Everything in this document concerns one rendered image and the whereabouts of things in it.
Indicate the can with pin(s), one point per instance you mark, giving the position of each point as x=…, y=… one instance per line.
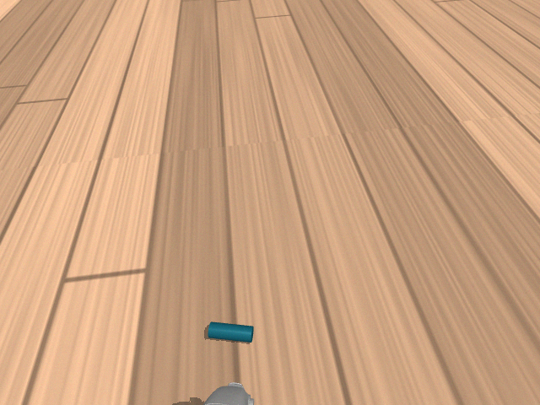
x=232, y=332

